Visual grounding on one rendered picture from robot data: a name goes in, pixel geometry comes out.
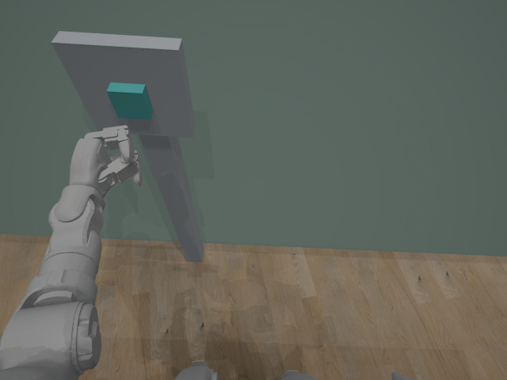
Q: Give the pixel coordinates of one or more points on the left robot forearm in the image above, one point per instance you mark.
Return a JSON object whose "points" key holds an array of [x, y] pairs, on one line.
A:
{"points": [[71, 262]]}

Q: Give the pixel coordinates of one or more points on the left robot shin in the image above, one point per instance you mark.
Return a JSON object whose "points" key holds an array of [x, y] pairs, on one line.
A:
{"points": [[199, 363]]}

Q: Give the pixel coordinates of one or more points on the robot left hand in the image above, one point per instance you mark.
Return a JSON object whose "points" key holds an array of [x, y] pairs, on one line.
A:
{"points": [[92, 166]]}

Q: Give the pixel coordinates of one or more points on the left robot upper arm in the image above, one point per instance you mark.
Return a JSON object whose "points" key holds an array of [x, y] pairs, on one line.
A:
{"points": [[56, 342]]}

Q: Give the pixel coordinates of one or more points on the panel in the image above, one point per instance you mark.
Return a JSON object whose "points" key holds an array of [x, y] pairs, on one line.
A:
{"points": [[93, 60]]}

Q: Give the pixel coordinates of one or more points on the button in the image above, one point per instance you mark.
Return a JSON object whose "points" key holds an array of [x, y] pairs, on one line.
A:
{"points": [[130, 101]]}

